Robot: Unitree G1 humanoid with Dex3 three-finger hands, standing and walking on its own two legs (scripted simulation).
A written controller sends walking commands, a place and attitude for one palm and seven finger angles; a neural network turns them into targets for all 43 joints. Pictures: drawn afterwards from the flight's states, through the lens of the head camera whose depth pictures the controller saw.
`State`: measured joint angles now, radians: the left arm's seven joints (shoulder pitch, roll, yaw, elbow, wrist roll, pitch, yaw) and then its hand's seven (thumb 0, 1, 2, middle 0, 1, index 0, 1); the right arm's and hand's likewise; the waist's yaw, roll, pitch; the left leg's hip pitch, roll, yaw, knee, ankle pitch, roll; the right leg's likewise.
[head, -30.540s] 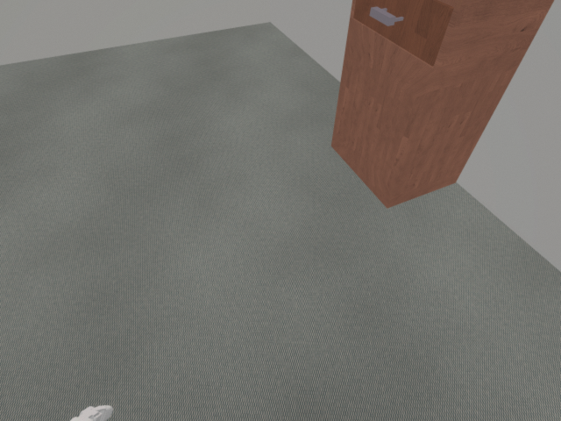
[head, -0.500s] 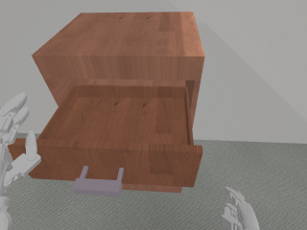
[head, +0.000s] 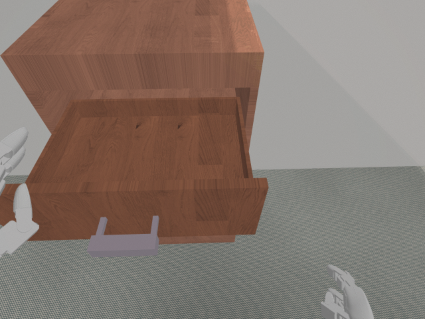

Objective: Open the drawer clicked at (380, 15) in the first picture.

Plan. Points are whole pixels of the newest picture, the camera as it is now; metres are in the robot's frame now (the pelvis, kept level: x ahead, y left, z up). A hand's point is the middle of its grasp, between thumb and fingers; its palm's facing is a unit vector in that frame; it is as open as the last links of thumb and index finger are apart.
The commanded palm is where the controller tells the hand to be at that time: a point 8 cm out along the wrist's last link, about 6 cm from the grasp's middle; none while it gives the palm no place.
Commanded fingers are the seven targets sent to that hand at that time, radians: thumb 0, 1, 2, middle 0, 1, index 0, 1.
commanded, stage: step back with the hand held close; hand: left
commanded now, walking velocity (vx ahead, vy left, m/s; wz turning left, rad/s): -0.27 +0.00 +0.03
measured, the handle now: (127, 233) +0.26 +0.17 +0.03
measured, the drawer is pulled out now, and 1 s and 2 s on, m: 0.28 0.28 0.28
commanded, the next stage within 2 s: stop stepping back and stand still in 0.76 s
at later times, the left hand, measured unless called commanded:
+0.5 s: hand out of the picture +0.13 +0.26 +0.21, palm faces +0.43 -0.76 -0.48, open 7.4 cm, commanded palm +0.07 +0.30 +0.22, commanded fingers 0.00 0.90 0.90 -0.20 -0.30 -0.20 -0.30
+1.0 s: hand out of the picture +0.03 +0.23 +0.22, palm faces +0.39 -0.78 -0.49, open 7.4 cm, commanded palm -0.02 +0.27 +0.22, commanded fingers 0.00 0.90 0.90 -0.20 -0.30 -0.20 -0.30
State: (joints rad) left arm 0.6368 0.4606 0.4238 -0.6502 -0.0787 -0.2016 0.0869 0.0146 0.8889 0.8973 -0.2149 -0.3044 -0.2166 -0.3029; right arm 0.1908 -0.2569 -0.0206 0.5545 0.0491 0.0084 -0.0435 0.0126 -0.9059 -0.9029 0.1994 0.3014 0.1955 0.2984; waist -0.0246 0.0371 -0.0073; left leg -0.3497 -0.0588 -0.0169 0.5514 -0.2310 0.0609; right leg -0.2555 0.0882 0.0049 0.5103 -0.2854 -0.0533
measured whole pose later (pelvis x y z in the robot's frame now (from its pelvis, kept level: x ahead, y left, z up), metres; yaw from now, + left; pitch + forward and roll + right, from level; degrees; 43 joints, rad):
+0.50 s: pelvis -0.06 +0.02 -0.01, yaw +1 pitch +1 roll -3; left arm 0.57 0.46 0.50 -0.69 -0.05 -0.26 0.15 0.01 0.89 0.90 -0.22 -0.30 -0.22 -0.30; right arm 0.22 -0.21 0.01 0.58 0.00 -0.07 -0.05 0.01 -0.90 -0.90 0.20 0.30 0.20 0.30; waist -0.01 0.01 -0.01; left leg -0.46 -0.04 0.02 0.61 -0.18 0.09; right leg -0.39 0.08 0.00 0.72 -0.39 -0.01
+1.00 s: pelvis -0.16 -0.01 +0.00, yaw -1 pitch +2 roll +0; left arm 0.61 0.47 0.51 -0.67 -0.06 -0.26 0.12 0.01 0.88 0.90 -0.22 -0.31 -0.22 -0.30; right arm 0.25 -0.22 0.01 0.63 0.03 -0.04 -0.05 0.01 -0.90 -0.90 0.20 0.30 0.20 0.30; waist -0.01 -0.03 -0.07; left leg -0.42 -0.03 0.02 0.76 -0.35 0.00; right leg -0.22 0.01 -0.04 0.54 -0.36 -0.03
